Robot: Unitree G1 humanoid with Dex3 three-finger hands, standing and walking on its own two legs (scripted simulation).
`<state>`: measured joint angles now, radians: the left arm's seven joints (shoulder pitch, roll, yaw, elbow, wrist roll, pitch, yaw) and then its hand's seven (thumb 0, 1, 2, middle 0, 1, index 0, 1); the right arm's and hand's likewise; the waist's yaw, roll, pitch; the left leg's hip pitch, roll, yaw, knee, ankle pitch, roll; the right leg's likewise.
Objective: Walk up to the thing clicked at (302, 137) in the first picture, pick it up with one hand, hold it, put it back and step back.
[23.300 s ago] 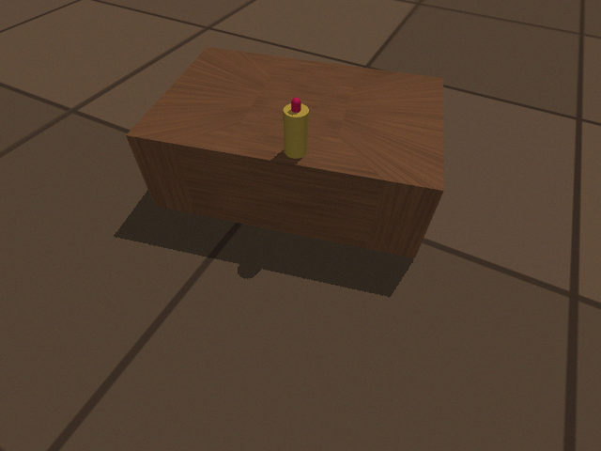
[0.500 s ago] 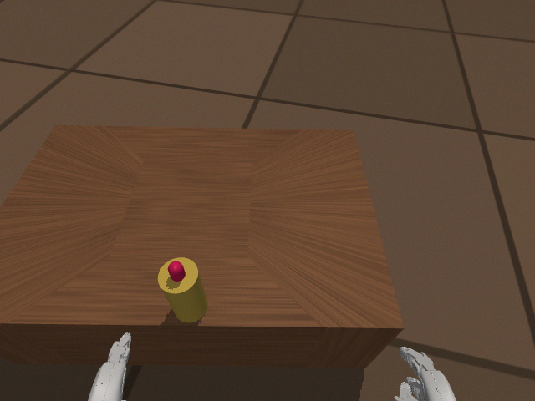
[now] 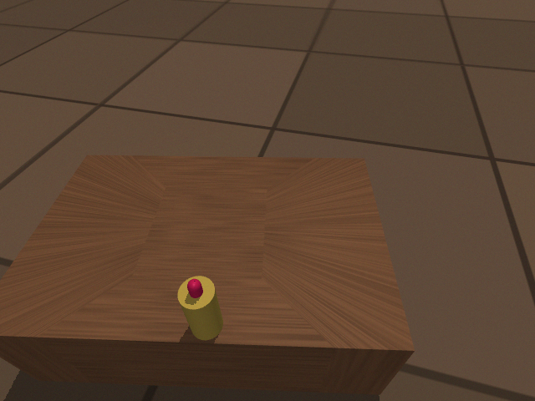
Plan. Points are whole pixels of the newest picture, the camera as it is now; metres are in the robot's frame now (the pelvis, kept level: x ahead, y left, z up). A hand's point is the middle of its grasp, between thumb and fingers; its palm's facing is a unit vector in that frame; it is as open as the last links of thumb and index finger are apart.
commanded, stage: home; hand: left
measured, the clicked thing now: (200, 305) +0.41 +0.18 -0.28
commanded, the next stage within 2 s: stand in 1.04 s
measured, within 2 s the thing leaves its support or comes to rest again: neither
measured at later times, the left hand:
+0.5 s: hand out of the picture +0.04 +0.24 -0.15, palm faces +0.00 -0.93 -0.36, open 17.5 cm
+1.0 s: hand out of the picture +0.08 +0.23 -0.14, palm faces +0.01 -0.93 -0.36, open 17.6 cm
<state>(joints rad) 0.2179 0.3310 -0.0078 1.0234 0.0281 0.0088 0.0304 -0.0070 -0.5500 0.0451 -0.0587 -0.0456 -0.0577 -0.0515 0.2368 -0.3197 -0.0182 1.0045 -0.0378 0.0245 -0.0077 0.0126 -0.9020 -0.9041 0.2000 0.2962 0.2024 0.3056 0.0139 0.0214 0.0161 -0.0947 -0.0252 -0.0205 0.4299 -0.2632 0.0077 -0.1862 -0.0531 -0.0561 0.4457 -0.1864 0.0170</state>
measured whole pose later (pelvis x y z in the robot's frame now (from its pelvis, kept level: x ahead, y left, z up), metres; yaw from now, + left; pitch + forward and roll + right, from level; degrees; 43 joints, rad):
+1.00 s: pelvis +0.01 -0.02 +0.01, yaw +0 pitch -3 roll +0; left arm 0.10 0.32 0.00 1.16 0.01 0.00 0.01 0.00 -0.58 0.03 -0.06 -0.04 -0.06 -0.05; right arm 0.15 -0.35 0.00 1.11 -0.02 0.00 -0.01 0.01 -0.90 -0.90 0.20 0.30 0.20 0.31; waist 0.01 0.03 0.04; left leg -0.04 0.00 -0.03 0.31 -0.21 -0.02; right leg -0.14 -0.02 -0.07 0.34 -0.15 -0.01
